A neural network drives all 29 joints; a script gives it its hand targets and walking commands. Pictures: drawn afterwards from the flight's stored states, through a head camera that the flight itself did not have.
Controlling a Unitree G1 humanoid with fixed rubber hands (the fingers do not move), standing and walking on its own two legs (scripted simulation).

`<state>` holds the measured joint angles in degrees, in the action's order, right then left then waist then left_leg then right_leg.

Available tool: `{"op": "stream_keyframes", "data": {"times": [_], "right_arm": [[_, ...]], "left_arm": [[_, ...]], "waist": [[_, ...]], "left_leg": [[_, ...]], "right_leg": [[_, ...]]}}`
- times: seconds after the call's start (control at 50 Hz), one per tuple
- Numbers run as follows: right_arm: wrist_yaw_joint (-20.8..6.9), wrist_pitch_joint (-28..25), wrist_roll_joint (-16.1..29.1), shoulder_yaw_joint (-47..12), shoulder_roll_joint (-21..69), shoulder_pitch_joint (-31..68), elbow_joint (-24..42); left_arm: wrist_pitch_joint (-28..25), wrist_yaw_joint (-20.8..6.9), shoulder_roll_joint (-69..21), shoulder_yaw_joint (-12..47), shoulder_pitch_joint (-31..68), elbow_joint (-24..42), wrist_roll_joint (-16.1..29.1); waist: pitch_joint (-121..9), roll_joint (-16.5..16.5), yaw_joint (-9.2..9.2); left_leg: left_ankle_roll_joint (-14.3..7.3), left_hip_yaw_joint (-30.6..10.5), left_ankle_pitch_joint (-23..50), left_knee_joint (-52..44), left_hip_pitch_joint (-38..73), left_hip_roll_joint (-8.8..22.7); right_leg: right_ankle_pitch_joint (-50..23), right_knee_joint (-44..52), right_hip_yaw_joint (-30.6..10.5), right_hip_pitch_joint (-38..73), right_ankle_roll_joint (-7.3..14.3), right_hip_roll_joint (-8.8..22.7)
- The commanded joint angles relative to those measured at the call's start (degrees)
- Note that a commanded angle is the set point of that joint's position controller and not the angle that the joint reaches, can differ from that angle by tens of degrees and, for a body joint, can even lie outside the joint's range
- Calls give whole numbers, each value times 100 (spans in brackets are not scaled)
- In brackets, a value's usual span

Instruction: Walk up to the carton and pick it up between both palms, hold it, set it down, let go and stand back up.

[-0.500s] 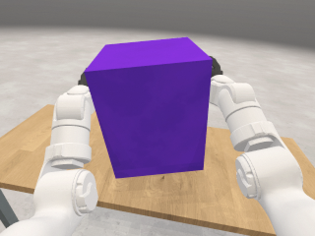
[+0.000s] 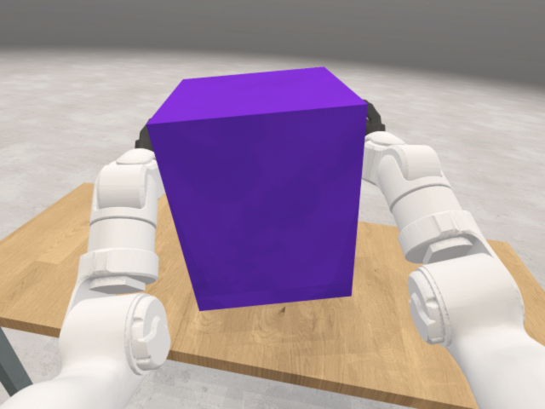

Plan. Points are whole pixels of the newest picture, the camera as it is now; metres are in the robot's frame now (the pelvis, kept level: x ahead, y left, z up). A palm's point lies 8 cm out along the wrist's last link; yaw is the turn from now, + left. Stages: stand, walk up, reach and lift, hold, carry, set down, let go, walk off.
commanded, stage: hold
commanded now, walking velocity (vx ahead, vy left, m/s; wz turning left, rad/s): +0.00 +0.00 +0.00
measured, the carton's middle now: (264, 184) +0.38 -0.02 +0.25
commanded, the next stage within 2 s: set down in 1.48 s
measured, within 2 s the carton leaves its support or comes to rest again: neither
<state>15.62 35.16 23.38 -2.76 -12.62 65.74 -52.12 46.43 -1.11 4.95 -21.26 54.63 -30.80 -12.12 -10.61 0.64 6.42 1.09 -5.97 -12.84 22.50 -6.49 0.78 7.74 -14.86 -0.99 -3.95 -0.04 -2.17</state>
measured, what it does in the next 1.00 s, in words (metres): stands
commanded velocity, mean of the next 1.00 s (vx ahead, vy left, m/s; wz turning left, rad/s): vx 0.00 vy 0.00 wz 0.00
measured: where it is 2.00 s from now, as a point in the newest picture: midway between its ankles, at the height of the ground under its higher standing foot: outside the picture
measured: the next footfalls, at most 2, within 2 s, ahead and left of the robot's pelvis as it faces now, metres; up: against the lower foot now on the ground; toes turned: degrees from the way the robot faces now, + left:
none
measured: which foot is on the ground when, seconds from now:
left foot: down 0.00-1.00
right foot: down 0.00-1.00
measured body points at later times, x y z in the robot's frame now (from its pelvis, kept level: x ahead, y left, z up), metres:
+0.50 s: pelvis +0.00 +0.00 +0.00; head -0.10 +0.02 +0.44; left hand +0.40 +0.14 +0.28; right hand +0.38 -0.17 +0.32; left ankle +0.00 +0.13 -0.75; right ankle +0.01 -0.12 -0.75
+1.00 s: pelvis +0.00 +0.00 +0.00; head -0.09 +0.03 +0.44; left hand +0.40 +0.14 +0.28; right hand +0.38 -0.17 +0.31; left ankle +0.00 +0.13 -0.75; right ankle +0.01 -0.12 -0.75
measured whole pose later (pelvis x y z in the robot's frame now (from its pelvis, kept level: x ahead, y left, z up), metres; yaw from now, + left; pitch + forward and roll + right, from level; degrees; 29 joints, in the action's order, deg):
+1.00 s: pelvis +0.00 +0.00 +0.00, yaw +0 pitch -3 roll -2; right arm 15.6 35.0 23.2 -1.9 -12.6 65.8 -52.4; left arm 45.9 -0.8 4.9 -20.8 54.4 -31.0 -11.9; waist -11.0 0.6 6.6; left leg 1.0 -5.9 -12.8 22.8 -7.3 0.7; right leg 7.8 -15.2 -1.2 -4.6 0.0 -2.2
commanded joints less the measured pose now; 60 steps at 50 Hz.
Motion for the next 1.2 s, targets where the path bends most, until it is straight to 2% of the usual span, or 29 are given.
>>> {"op": "stream_keyframes", "data": {"times": [0.0, 0.02, 0.04, 0.06, 0.1, 0.16, 0.18, 0.2, 0.34, 0.36, 0.38, 0.42, 0.44, 0.52, 0.58, 0.6, 0.62, 0.66, 0.68, 0.8, 0.88, 0.94, 0.96, 0.98, 1.0, 1.08, 1.1, 1.16, 1.18], "right_arm": [[-698, -64, 910, -741, 3984, 3879, 1935], [-688, -76, 931, -874, 4087, 3961, 2125], [-695, -82, 934, -786, 4004, 3895, 2137], [-695, -46, 938, -823, 4038, 3915, 2040], [-709, -25, 939, -832, 4063, 3917, 2041], [-777, -5, 830, -766, 4072, 4020, 1733], [-789, -6, 820, -711, 4036, 3970, 1650], [-798, -9, 815, -726, 4065, 4037, 1613], [-770, -54, 833, -654, 4076, 4037, 1614], [-769, -48, 813, -618, 4043, 3998, 1530], [-778, -37, 771, -632, 4071, 4078, 1407], [-790, -40, 682, -450, 3999, 4037, 1168], [-805, -76, 698, -537, 4105, 4187, 1280], [-778, -124, 821, -610, 4073, 4141, 1527], [-763, -153, 830, -708, 4128, 4133, 1596], [-754, -171, 847, -684, 4068, 4044, 1669], [-741, -177, 884, -751, 4076, 4043, 1811], [-733, -122, 873, -717, 3951, 3961, 1688], [-720, -111, 877, -805, 4037, 3901, 1758], [-767, -114, 830, -676, 4059, 3933, 1676], [-758, -84, 970, -859, 4126, 3946, 1796], [-791, -46, 807, -613, 4017, 3993, 1466], [-818, -94, 767, -621, 4080, 4164, 1538], [-837, -113, 726, -519, 3990, 4067, 1476], [-837, -117, 777, -606, 4068, 4128, 1493], [-768, -56, 862, -738, 4096, 3903, 1435], [-759, -84, 880, -808, 4131, 4036, 1555], [-715, -110, 879, -696, 3956, 3886, 1764], [-704, -86, 913, -744, 3956, 3880, 1773]], "left_arm": [[-409, -769, -3355, 2191, 4664, 921, 1033], [-426, -766, -3327, 2171, 4668, 1045, 1068], [-407, -741, -3443, 2366, 4632, 1099, 1125], [-406, -730, -3335, 2246, 4726, 1068, 1071], [-385, -722, -3381, 2293, 4701, 1077, 1096], [-375, -717, -3323, 2072, 4702, 732, 965], [-389, -722, -3357, 2104, 4734, 770, 998], [-376, -724, -3256, 1973, 4707, 642, 931], [-474, -722, -3305, 2087, 4899, 706, 1089], [-465, -721, -3282, 2039, 4848, 608, 1042], [-453, -731, -3149, 1823, 4820, 399, 937], [-462, -784, -3161, 1832, 4907, 261, 918], [-482, -796, -3127, 1770, 4939, 279, 925], [-537, -748, -3237, 1999, 4998, 543, 1068], [-556, -709, -3178, 1864, 4890, 508, 1001], [-556, -693, -3283, 2020, 4803, 673, 1050], [-541, -685, -3312, 2072, 4755, 749, 1077], [-465, -686, -3296, 2036, 4641, 579, 1016], [-454, -711, -3230, 1932, 4515, 622, 975], [-502, -699, -3302, 2134, 4831, 786, 1054], [-481, -672, -3331, 2209, 4862, 1029, 1099], [-428, -680, -3303, 2071, 4827, 608, 978], [-454, -693, -3312, 2029, 4915, 569, 995], [-459, -682, -3411, 2162, 4830, 567, 1034], [-472, -676, -3354, 2056, 4881, 584, 1003], [-474, -676, -3150, 1875, 4725, 692, 933], [-451, -702, -3078, 1797, 4674, 551, 891], [-421, -762, -3278, 2107, 4567, 689, 1023], [-439, -755, -3264, 2134, 4661, 854, 1034]], "waist": [[-1505, -445, 202], [-1685, -313, 104], [-1721, -457, 255], [-1600, -421, 148], [-1564, -398, 146], [-1205, -293, -25], [-1297, -340, 33], [-1222, -279, -76], [-1610, -331, 109], [-1471, -350, 106], [-1270, -197, -25], [-1066, -326, 37], [-1215, -203, -73], [-1665, -396, 79], [-1606, -257, -11], [-1759, -304, 108], [-1797, -315, 103], [-1511, -347, 139], [-1517, -145, 59], [-1450, -370, 135], [-1713, -400, 85], [-1245, -406, 72], [-1219, -380, -30], [-1272, -458, 104], [-1352, -425, -4], [-1473, -113, -9], [-1457, -61, -118], [-1593, -265, 185], [-1644, -356, 164]], "left_leg": [[328, 282, 1622, -251, -74, -322], [282, 314, 1639, -223, -90, -350], [341, 273, 1628, -228, -45, -323], [303, 291, 1556, -246, -106, -347], [285, 279, 1436, -301, -144, -322], [191, 295, 1066, -449, -390, -277], [224, 290, 1061, -452, -371, -265], [184, 312, 1049, -448, -399, -286], [249, 299, 1194, -346, -230, -304], [252, 304, 1154, -362, -222, -310], [174, 330, 956, -412, -323, -332], [173, 350, 681, -518, -475, -302], [123, 342, 715, -500, -519, -302], [240, 328, 1185, -334, -260, -328], [193, 316, 1252, -316, -242, -358], [244, 283, 1391, -283, -137, -341], [255, 291, 1537, -242, -92, -335], [266, 276, 1435, -289, -109, -323], [204, 302, 1449, -290, -145, -342], [249, 295, 1277, -330, -186, -315], [259, 280, 1470, -298, -112, -309], [227, 301, 968, -446, -334, -283], [184, 322, 876, -471, -493, -285], [238, 301, 875, -484, -402, -254], [210, 317, 1019, -429, -375, -279], [184, 311, 1326, -359, -148, -316], [138, 324, 1298, -340, -202, -339], [265, 298, 1519, -278, -55, -310], [292, 282, 1569, -264, -19, -319]], "right_leg": [[-1678, -105, 54, 998, -165, -256], [-1681, -107, 60, 1101, -204, -252], [-1688, -121, 77, 993, -176, -280], [-1553, -94, 71, 987, -187, -257], [-1393, -88, 78, 939, -167, -264], [-890, -42, 76, 827, -125, -258], [-886, -58, 59, 828, -104, -262], [-878, -29, 49, 820, -116, -241], [-1252, -93, 63, 846, -173, -239], [-1186, -66, 58, 786, -169, -236], [-982, -6, 56, 745, -197, -210], [-702, 26, 28, 652, -140, -190], [-685, 6, 43, 738, -154, -193], [-1235, -72, 34, 852, -174, -213], [-1356, -77, 44, 915, -223, -211], [-1488, -118, 69, 942, -211, -254], [-1606, -124, 62, 993, -209, -265], [-1442, -59, 61, 929, -182, -256], [-1516, -64, 62, 1016, -222, -252], [-1258, -35, 53, 807, -181, -227], [-1429, -114, 40, 978, -175, -260], [-827, -8, 51, 693, -133, -241], [-700, 0, 37, 701, -123, -221], [-711, -4, 28, 649, -91, -239], [-833, -23, 15, 736, -113, -227], [-1376, -97, 49, 946, -215, -264], [-1341, -65, 52, 947, -231, -231], [-1624, -66, 36, 981, -181, -250], [-1596, -72, 33, 998, -177, -246]]}}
